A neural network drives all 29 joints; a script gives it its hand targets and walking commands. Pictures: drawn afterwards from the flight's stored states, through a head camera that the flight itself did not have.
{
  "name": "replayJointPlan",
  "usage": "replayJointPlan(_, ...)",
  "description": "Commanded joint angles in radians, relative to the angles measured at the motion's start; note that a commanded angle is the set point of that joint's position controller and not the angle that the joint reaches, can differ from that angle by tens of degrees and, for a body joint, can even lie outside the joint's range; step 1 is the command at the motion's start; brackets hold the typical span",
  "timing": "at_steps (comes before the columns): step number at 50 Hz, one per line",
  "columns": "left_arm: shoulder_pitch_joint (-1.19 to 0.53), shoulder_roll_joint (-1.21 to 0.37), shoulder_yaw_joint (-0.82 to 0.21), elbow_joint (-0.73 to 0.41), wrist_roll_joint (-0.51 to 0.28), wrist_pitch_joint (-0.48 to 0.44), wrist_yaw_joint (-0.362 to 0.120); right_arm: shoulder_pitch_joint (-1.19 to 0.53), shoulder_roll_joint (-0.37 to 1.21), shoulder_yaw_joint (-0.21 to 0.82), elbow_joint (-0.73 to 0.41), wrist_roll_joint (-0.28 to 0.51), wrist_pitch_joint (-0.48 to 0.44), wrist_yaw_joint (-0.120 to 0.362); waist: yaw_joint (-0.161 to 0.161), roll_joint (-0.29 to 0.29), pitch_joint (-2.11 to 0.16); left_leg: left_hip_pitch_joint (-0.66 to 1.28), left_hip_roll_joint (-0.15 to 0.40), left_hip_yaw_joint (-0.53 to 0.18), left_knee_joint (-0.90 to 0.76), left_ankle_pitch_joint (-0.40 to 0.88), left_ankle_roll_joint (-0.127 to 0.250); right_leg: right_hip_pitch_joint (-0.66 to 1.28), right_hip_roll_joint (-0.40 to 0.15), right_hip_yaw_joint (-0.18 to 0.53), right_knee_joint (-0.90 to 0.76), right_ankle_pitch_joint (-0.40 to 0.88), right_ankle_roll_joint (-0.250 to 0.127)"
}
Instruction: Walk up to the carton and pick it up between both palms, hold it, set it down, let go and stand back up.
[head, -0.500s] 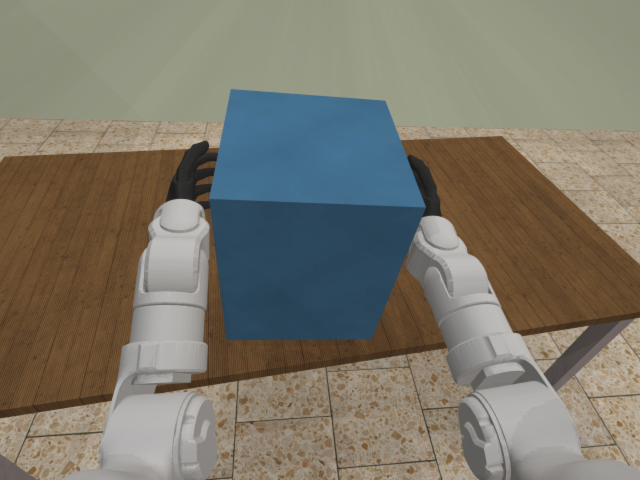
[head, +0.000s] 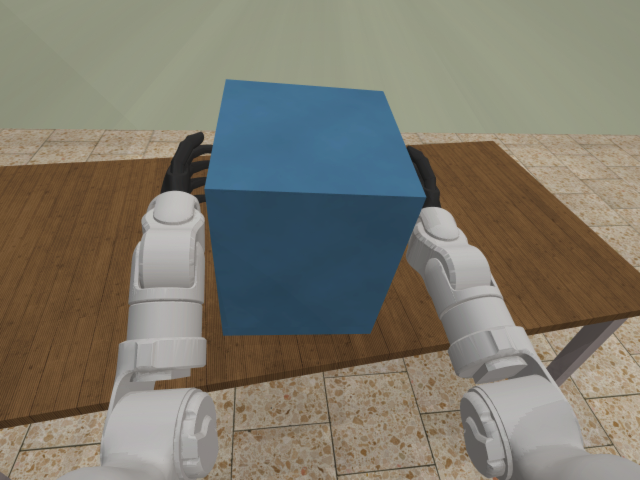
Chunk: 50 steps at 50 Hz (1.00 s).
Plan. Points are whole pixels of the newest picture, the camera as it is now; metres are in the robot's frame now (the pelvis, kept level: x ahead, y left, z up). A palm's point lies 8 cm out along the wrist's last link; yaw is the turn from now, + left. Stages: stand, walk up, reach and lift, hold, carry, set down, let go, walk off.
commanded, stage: hold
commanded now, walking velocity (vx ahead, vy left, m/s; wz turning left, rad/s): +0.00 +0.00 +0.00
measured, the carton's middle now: (302, 214) +0.39 +0.01 +0.16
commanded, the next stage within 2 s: none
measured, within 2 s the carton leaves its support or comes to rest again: neither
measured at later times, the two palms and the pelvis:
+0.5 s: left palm (174, 187) +0.37 +0.15 +0.21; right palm (422, 196) +0.36 -0.14 +0.20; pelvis +0.00 +0.00 +0.00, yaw +0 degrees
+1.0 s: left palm (172, 188) +0.36 +0.15 +0.22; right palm (425, 195) +0.36 -0.14 +0.21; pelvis +0.00 +0.00 +0.00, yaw +0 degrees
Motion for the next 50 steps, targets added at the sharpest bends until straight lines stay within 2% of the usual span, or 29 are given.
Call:
replayJointPlan(1, -0.654, -0.638, -0.482, -0.136, -0.173, -0.069, -0.147, -0.877, 0.609, 0.375, -0.373, 0.072, -0.064, 0.088, -0.014, 0.075, -0.407, 0.273, -0.024, -0.033, 0.003, 0.197, -0.016, -0.076, 0.032, 0.001, -0.044, 0.182, 0.062)
replayJointPlan(5, -0.688, -0.646, -0.514, -0.196, -0.192, -0.061, -0.147, -0.881, 0.607, 0.389, -0.409, 0.09, -0.052, 0.083, -0.022, 0.105, -0.445, 0.283, -0.029, -0.038, 0.023, 0.231, -0.029, -0.072, 0.034, 0.002, -0.036, 0.204, 0.06)
replayJointPlan(11, -0.698, -0.649, -0.501, -0.16, -0.191, -0.043, -0.142, -0.901, 0.595, 0.357, -0.373, 0.091, -0.027, 0.093, -0.025, 0.118, -0.397, 0.257, -0.019, -0.032, -0.004, 0.162, -0.026, -0.115, 0.034, 0.001, -0.048, 0.096, 0.05)
replayJointPlan(12, -0.689, -0.651, -0.494, -0.151, -0.187, -0.04, -0.14, -0.913, 0.596, 0.358, -0.377, 0.09, -0.025, 0.094, -0.024, 0.095, -0.39, 0.248, -0.017, -0.041, -0.01, 0.163, -0.02, -0.108, 0.037, -0.003, -0.055, 0.089, 0.05)
replayJointPlan(14, -0.716, -0.645, -0.488, -0.161, -0.193, -0.037, -0.136, -0.906, 0.599, 0.356, -0.369, 0.09, -0.019, 0.094, -0.016, 0.107, -0.408, 0.259, -0.021, -0.037, -0.002, 0.148, -0.022, -0.111, 0.034, 0.006, -0.052, 0.088, 0.055)
replayJointPlan(15, -0.72, -0.645, -0.477, -0.148, -0.191, -0.037, -0.136, -0.929, 0.603, 0.358, -0.366, 0.091, -0.017, 0.095, -0.009, 0.083, -0.402, 0.254, -0.014, -0.038, -0.009, 0.148, -0.013, -0.114, 0.036, 0.002, -0.051, 0.078, 0.05)
replayJointPlan(17, -0.711, -0.64, -0.472, -0.141, -0.197, -0.039, -0.135, -0.935, 0.615, 0.366, -0.367, 0.102, -0.014, 0.095, -0.002, 0.079, -0.419, 0.26, -0.021, -0.032, -0.003, 0.158, -0.013, -0.102, 0.036, 0.005, -0.043, 0.114, 0.059)
replayJointPlan(18, -0.708, -0.635, -0.465, -0.141, -0.189, -0.037, -0.137, -0.929, 0.609, 0.36, -0.365, 0.094, -0.011, 0.093, -0.01, 0.082, -0.423, 0.259, -0.02, -0.031, -0.006, 0.164, -0.015, -0.094, 0.037, 0.002, -0.042, 0.118, 0.059)
replayJointPlan(20, -0.707, -0.639, -0.456, -0.135, -0.181, -0.032, -0.14, -0.933, 0.613, 0.369, -0.372, 0.097, -0.01, 0.09, 0.001, 0.08, -0.43, 0.261, -0.021, -0.033, -0.003, 0.179, -0.012, -0.081, 0.037, 0.008, -0.043, 0.142, 0.059)
replayJointPlan(23, -0.704, -0.626, -0.462, -0.141, -0.188, -0.027, -0.147, -0.927, 0.607, 0.383, -0.379, 0.097, -0.006, 0.082, -0.013, 0.069, -0.426, 0.266, -0.027, -0.029, 0.005, 0.21, -0.013, -0.065, 0.035, 0.011, -0.042, 0.181, 0.064)
replayJointPlan(24, -0.705, -0.627, -0.458, -0.141, -0.181, -0.025, -0.149, -0.93, 0.617, 0.382, -0.363, 0.103, -0.003, 0.081, -0.004, 0.073, -0.407, 0.259, -0.025, -0.03, 0.007, 0.201, -0.017, -0.076, 0.032, 0.008, -0.038, 0.175, 0.065)
replayJointPlan(25, -0.707, -0.632, -0.463, -0.164, -0.186, -0.027, -0.149, -0.928, 0.621, 0.393, -0.399, 0.106, -0.007, 0.08, -0.002, 0.083, -0.437, 0.264, -0.031, -0.028, 0.008, 0.204, -0.015, -0.064, 0.035, 0.011, -0.034, 0.189, 0.067)
replayJointPlan(27, -0.717, -0.642, -0.492, -0.21, -0.198, -0.023, -0.146, -0.934, 0.61, 0.396, -0.422, 0.124, -0.007, 0.079, -0.009, 0.105, -0.473, 0.29, -0.032, -0.032, 0.024, 0.253, -0.031, -0.059, 0.044, 0.002, -0.029, 0.227, 0.066)
replayJointPlan(29, -0.711, -0.63, -0.494, -0.191, -0.196, -0.017, -0.147, -0.901, 0.607, 0.377, -0.375, 0.117, 0.008, 0.077, -0.027, 0.094, -0.421, 0.29, -0.025, -0.035, 0.02, 0.231, -0.031, -0.082, 0.041, -0.001, -0.036, 0.183, 0.068)
replayJointPlan(30, -0.724, -0.636, -0.488, -0.193, -0.197, -0.018, -0.148, -0.903, 0.621, 0.381, -0.379, 0.119, 0.009, 0.078, -0.015, 0.091, -0.419, 0.267, -0.028, -0.033, 0.017, 0.199, -0.027, -0.083, 0.039, 0.005, -0.044, 0.162, 0.069)
replayJointPlan(32, -0.715, -0.632, -0.483, -0.194, -0.184, -0.017, -0.149, -0.898, 0.616, 0.372, -0.383, 0.121, 0.014, 0.081, -0.026, 0.108, -0.405, 0.26, -0.029, -0.033, 0.015, 0.199, -0.032, -0.091, 0.036, 0.009, -0.044, 0.156, 0.057)
replayJointPlan(33, -0.714, -0.631, -0.479, -0.19, -0.18, -0.016, -0.15, -0.91, 0.606, 0.371, -0.385, 0.119, 0.013, 0.084, -0.011, 0.121, -0.393, 0.251, -0.027, -0.03, 0.007, 0.201, -0.032, -0.084, 0.041, 0.007, -0.044, 0.152, 0.057)
replayJointPlan(34, -0.711, -0.622, -0.465, -0.179, -0.173, -0.011, -0.151, -0.911, 0.604, 0.365, -0.366, 0.116, 0.018, 0.085, -0.01, 0.104, -0.391, 0.251, -0.023, -0.028, -0.003, 0.172, -0.026, -0.082, 0.035, 0.007, -0.046, 0.138, 0.059)
replayJointPlan(35, -0.722, -0.625, -0.475, -0.202, -0.187, -0.01, -0.15, -0.918, 0.602, 0.37, -0.393, 0.118, 0.014, 0.085, -0.015, 0.093, -0.42, 0.26, -0.022, -0.032, 0.0, 0.187, -0.024, -0.07, 0.037, 0.007, -0.041, 0.154, 0.063)
replayJointPlan(37, -0.714, -0.626, -0.47, -0.19, -0.19, -0.007, -0.152, -0.925, 0.605, 0.372, -0.391, 0.121, 0.018, 0.082, -0.004, 0.088, -0.411, 0.252, -0.024, -0.03, -0.004, 0.169, -0.021, -0.077, 0.037, 0.01, -0.043, 0.138, 0.065)
replayJointPlan(38, -0.709, -0.626, -0.472, -0.181, -0.181, -0.005, -0.152, -0.913, 0.605, 0.367, -0.385, 0.116, 0.019, 0.08, -0.016, 0.099, -0.404, 0.258, -0.026, -0.032, 0.004, 0.184, -0.023, -0.077, 0.034, 0.007, -0.042, 0.154, 0.065)
replayJointPlan(39, -0.729, -0.627, -0.477, -0.206, -0.194, -0.01, -0.151, -0.921, 0.621, 0.373, -0.399, 0.116, 0.017, 0.08, -0.018, 0.085, -0.428, 0.27, -0.024, -0.034, 0.012, 0.196, -0.022, -0.069, 0.035, 0.005, -0.039, 0.168, 0.064)
replayJointPlan(42, -0.73, -0.641, -0.491, -0.199, -0.201, -0.011, -0.149, -0.934, 0.63, 0.382, -0.429, 0.115, 0.015, 0.078, -0.013, 0.088, -0.444, 0.276, -0.024, -0.032, 0.011, 0.215, -0.027, -0.066, 0.039, 0.005, -0.04, 0.179, 0.066)
replayJointPlan(43, -0.725, -0.644, -0.489, -0.188, -0.191, -0.011, -0.15, -0.931, 0.63, 0.389, -0.414, 0.12, 0.019, 0.076, -0.013, 0.1, -0.419, 0.269, -0.023, -0.035, 0.013, 0.208, -0.029, -0.073, 0.036, 0.004, -0.041, 0.173, 0.065)
replayJointPlan(44, -0.721, -0.632, -0.477, -0.175, -0.191, -0.009, -0.152, -0.94, 0.62, 0.386, -0.398, 0.126, 0.022, 0.077, -0.008, 0.087, -0.402, 0.252, -0.024, -0.032, 0.005, 0.189, -0.024, -0.074, 0.037, 0.005, -0.039, 0.163, 0.066)
replayJointPlan(45, -0.712, -0.625, -0.473, -0.156, -0.184, -0.004, -0.155, -0.918, 0.621, 0.372, -0.374, 0.111, 0.026, 0.079, -0.016, 0.093, -0.392, 0.242, -0.02, -0.036, -0.001, 0.16, -0.022, -0.078, 0.034, 0.01, -0.043, 0.132, 0.06)
replayJointPlan(47, -0.724, -0.614, -0.453, -0.158, -0.183, -0.003, -0.158, -0.914, 0.618, 0.356, -0.37, 0.109, 0.029, 0.082, -0.004, 0.088, -0.383, 0.232, -0.02, -0.025, -0.015, 0.114, -0.012, -0.087, 0.031, 0.011, -0.053, 0.085, 0.061)
replayJointPlan(50, -0.732, -0.638, -0.473, -0.195, -0.199, -0.011, -0.151, -0.943, 0.624, 0.367, -0.41, 0.117, 0.021, 0.083, -0.004, 0.086, -0.451, 0.26, -0.023, -0.03, -0.004, 0.18, -0.014, -0.059, 0.038, 0.008, -0.038, 0.15, 0.062)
